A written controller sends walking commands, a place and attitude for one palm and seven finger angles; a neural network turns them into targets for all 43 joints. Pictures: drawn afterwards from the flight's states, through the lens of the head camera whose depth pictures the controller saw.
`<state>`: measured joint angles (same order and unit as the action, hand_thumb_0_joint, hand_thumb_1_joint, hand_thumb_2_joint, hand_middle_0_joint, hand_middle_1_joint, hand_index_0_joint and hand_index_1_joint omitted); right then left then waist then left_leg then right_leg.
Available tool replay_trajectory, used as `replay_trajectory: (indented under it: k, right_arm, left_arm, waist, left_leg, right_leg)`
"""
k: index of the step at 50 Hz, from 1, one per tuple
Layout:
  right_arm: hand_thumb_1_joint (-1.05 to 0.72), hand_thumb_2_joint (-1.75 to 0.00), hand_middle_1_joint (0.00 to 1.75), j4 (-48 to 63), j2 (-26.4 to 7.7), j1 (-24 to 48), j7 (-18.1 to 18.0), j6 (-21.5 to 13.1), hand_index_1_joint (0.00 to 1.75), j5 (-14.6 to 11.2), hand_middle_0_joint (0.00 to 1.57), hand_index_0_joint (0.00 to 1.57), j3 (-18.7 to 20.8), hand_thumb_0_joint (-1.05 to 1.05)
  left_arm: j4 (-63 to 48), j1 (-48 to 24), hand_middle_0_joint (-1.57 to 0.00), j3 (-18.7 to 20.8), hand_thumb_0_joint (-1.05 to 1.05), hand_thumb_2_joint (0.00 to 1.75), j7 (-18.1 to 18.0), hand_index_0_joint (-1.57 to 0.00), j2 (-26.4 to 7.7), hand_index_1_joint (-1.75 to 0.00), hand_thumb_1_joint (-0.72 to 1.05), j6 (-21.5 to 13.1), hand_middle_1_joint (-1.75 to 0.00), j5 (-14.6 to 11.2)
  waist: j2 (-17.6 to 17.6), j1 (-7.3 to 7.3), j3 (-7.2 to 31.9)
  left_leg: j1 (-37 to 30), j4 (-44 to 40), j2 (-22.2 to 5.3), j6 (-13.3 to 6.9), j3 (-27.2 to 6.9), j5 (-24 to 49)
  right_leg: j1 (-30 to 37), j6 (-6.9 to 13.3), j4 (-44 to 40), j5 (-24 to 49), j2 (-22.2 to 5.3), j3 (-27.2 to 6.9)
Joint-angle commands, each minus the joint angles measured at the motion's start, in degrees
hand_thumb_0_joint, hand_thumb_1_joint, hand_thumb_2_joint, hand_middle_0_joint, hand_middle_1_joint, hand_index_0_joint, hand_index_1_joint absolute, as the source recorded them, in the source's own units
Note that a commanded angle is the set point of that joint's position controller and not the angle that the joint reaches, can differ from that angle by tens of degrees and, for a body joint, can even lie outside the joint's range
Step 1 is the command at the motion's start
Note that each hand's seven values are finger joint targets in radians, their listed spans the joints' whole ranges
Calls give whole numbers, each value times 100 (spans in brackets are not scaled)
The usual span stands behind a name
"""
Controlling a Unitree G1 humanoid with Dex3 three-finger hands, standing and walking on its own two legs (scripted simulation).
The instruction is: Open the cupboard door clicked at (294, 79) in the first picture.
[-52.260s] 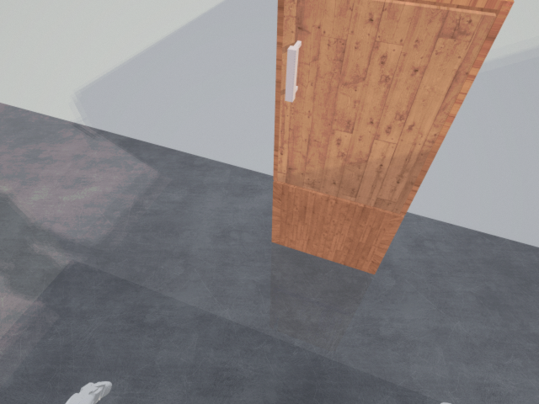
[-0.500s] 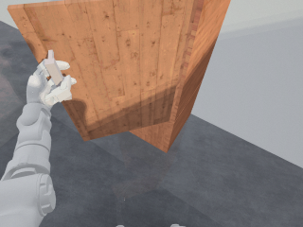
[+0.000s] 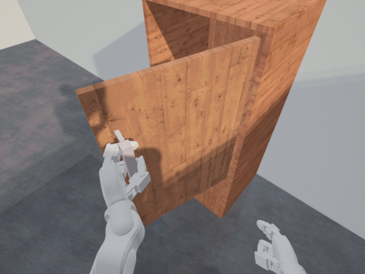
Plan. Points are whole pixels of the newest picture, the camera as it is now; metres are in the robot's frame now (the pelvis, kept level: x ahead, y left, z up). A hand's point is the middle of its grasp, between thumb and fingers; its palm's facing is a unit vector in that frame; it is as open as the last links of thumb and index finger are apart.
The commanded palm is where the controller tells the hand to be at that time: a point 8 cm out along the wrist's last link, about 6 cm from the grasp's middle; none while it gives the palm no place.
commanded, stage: pull the door open along its arc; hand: left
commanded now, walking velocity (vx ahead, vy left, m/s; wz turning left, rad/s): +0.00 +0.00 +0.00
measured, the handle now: (127, 158) +0.33 +0.15 +0.09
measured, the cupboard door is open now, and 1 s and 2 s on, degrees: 74 74 76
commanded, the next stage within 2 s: open thumb and fingers to let go in 0.10 s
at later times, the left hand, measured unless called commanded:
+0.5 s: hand (146, 176) +0.29 +0.10 +0.10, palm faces +0.44 -0.90 +0.00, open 8.0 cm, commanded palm +0.24 +0.14 +0.09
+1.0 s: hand (145, 173) +0.30 +0.10 +0.10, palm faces +0.40 -0.92 +0.00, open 14.2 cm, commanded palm +0.25 +0.14 +0.09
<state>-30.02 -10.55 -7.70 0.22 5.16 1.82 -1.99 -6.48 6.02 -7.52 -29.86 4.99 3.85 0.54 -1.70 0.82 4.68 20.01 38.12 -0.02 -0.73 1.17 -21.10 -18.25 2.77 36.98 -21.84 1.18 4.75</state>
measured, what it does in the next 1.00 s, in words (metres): stands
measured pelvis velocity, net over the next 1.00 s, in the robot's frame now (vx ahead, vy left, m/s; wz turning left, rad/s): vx -0.03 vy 0.00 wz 0.01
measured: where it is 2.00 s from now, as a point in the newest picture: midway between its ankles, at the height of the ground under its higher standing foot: outside the picture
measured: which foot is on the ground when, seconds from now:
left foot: down 0.00-1.00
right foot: down 0.00-1.00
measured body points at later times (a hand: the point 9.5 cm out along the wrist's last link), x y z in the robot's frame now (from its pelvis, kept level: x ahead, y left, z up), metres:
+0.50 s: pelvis -0.03 -0.03 +0.00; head -0.03 -0.06 +0.45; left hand +0.26 +0.14 +0.10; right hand +0.13 -0.25 -0.11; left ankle -0.02 +0.11 -0.72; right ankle -0.03 -0.09 -0.72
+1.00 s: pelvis -0.03 +0.00 +0.00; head -0.03 -0.01 +0.45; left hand +0.27 +0.15 +0.10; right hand +0.15 -0.20 -0.10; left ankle -0.02 +0.11 -0.72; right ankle -0.03 -0.09 -0.72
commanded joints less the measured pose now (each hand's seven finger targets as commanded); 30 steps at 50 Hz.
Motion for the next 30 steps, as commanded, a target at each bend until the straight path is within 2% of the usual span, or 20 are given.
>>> replay_trajectory:
  k: [1,5,6,7,10,12,14,15,16,17,20,22,26,28,29,30]
  right_arm:
    - [-90,-90,30,580,-517,339,-113,-110,30,109,20,20,252,0]
    - [-90,-90,30,570,-470,404,-168,-51,30,97,20,20,256,0]
    - [-90,-90,30,572,-471,404,-193,-59,30,103,20,20,254,0]
    - [-90,-90,30,534,-461,381,-215,-57,30,90,20,20,246,0]
    - [-90,-90,30,529,-472,467,-291,-89,30,88,20,20,221,0]
    - [-90,-90,30,483,-482,475,-329,-111,30,73,20,20,205,0]
    - [-90,-90,30,451,-481,504,-351,-162,30,77,20,20,184,0]
    - [-90,-90,30,424,-492,496,-367,-193,30,74,20,20,194,0]
    - [-90,-90,30,419,-494,518,-374,-224,30,73,20,20,187,0]
    - [-90,-90,30,390,-508,527,-387,-245,30,63,20,20,201,0]
    - [-90,-90,30,337,-518,530,-406,-323,30,56,20,20,200,0]
    - [-90,-90,30,274,-530,515,-412,-356,30,44,20,20,222,0]
    - [-90,-90,30,273,-518,545,-384,-444,30,29,20,20,241,0]
    - [-90,-90,30,263,-531,521,-361,-474,30,20,20,20,243,0]
    - [-90,-90,30,257,-539,550,-360,-481,30,20,20,20,244,0]
    - [-90,-90,30,241,-535,537,-361,-492,30,32,20,20,255,0]
  left_arm:
    - [-1151,-1682,-40,-148,0,90,-339,-40,15,-135,90,-266,-135,519]
    - [-944,-1716,-40,-329,0,90,-223,-40,157,-135,90,-332,-135,499]
    - [-970,-1793,-40,-282,0,90,-168,-40,109,-135,90,-376,-135,430]
    - [-859,-1804,-40,-297,0,90,-98,-40,111,-135,90,-410,-135,392]
    - [-757,-1910,-40,-142,0,90,61,-40,-29,-135,90,-538,-135,242]
    - [-621,-1951,-39,-9,0,84,129,-39,-170,-134,76,-603,-134,182]
    - [-468,-2171,-38,30,0,78,167,-38,-158,-132,62,-672,-132,106]
    - [-391,-2193,-38,197,0,75,170,-38,-289,-131,55,-717,-131,70]
    - [-338,-2188,-37,184,0,72,195,-37,-240,-130,48,-755,-130,19]
    - [-283,-2195,-36,289,0,69,213,-36,-359,-130,41,-800,-130,-9]
    - [-166,-2355,-35,413,0,60,273,-35,-414,-127,20,-902,-127,-134]
    - [-25,-2331,-34,650,0,54,281,-34,-624,-126,6,-981,-126,-167]
    - [9,-2450,-32,492,0,42,257,-32,-441,-123,-22,-1123,-123,-181]
    - [157,-2430,-31,514,0,36,194,-31,-458,-122,-36,-1149,-122,-154]
    - [112,-2680,-30,471,0,33,162,-30,-470,-121,-43,-1180,-121,-126]
    - [182,-2751,-30,501,0,30,126,-30,-484,-120,-50,-1192,-120,-102]
  waist:
    - [255,-155,895]
    - [368,-149,990]
    - [380,-125,1112]
    - [521,-146,1032]
    - [543,-114,1004]
    - [569,-97,964]
    - [627,-115,847]
    - [724,-90,868]
    - [750,-69,838]
    - [757,-64,854]
    - [769,-48,884]
    - [760,13,859]
    - [660,-15,765]
    - [612,9,670]
    - [529,-34,664]
    - [597,-43,667]
  left_leg:
    - [-480,-175,-27,6,-189,2038]
    - [-500,-185,16,-4,-200,1905]
    - [-510,-185,37,-10,-192,1882]
    - [-491,-210,26,-9,-218,1868]
    - [-439,-253,70,-33,-204,1620]
    - [-388,-278,80,-38,-205,1514]
    - [-340,-305,95,-50,-215,1345]
    - [-301,-313,97,-48,-221,1283]
    - [-273,-323,108,-54,-212,1220]
    - [-275,-324,107,-54,-217,1200]
    - [-218,-336,137,-54,-188,1079]
    - [-197,-372,134,-45,-187,1042]
    - [-262,-399,142,-57,-149,955]
    - [-269,-441,132,-61,-151,894]
    - [-275,-434,141,-68,-155,863]
    - [-290,-432,139,-74,-148,828]
  right_leg:
    - [228,-77,-340,2460,-194,-258]
    - [329,-96,-402,2505,-242,-306]
    - [425,-129,-420,2628,-271,-353]
    - [464,-129,-464,2644,-273,-350]
    - [528,-207,-590,2619,-350,-475]
    - [585,-226,-683,2546,-383,-540]
    - [526,-269,-779,2351,-423,-600]
    - [555,-281,-818,2261,-435,-638]
    - [578,-315,-885,2234,-467,-707]
    - [619,-314,-951,2160,-486,-757]
    - [653,-362,-1060,2006,-541,-885]
    - [699,-349,-1145,1826,-560,-936]
    - [555,-329,-1234,1475,-554,-938]
    - [455,-287,-1249,1187,-517,-865]
    - [374,-275,-1243,1075,-513,-866]
    - [339,-279,-1263,984,-502,-853]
